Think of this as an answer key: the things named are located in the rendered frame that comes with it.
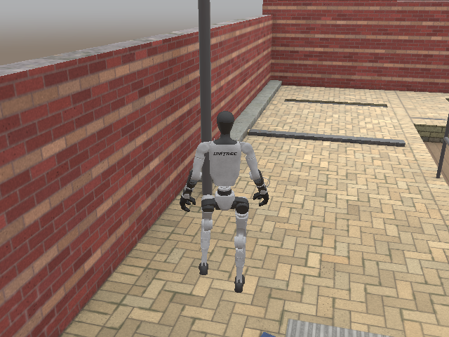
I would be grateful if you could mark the left robot hand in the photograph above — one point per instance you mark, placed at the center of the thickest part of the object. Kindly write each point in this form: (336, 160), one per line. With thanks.
(184, 201)

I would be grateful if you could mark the robot head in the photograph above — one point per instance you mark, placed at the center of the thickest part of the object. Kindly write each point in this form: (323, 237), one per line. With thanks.
(225, 121)

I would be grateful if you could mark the right robot hand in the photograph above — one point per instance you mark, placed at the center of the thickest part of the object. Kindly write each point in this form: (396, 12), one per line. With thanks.
(259, 196)

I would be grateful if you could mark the left robot upper arm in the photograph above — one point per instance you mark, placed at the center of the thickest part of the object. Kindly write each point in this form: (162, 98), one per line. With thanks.
(199, 160)

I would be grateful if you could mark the robot left foot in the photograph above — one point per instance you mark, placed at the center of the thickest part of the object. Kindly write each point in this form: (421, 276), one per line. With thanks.
(203, 269)

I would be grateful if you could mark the robot right forearm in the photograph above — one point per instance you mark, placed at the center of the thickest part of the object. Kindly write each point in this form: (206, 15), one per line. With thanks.
(260, 184)

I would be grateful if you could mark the robot left forearm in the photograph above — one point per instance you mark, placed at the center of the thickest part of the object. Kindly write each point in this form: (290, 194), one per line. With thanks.
(189, 187)

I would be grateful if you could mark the right robot upper arm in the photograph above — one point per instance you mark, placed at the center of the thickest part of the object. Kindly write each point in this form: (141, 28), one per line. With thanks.
(247, 149)

